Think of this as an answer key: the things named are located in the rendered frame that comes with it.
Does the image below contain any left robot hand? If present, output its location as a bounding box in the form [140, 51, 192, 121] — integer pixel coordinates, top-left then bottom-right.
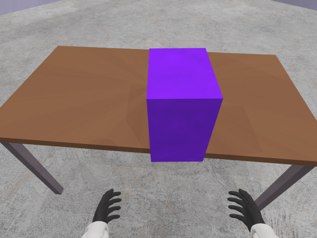
[92, 188, 121, 224]

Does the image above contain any right robot forearm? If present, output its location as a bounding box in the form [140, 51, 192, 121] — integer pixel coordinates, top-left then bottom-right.
[250, 223, 279, 238]

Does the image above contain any right robot hand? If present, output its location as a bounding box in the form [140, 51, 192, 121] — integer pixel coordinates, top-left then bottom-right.
[227, 189, 265, 232]

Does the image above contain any left robot forearm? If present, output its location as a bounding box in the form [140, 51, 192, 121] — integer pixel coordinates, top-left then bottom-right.
[82, 221, 109, 238]

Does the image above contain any carton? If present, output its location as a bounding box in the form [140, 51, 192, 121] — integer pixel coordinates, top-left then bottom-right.
[147, 48, 223, 162]

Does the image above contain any table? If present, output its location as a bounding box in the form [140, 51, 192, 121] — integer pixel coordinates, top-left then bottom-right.
[0, 46, 317, 211]

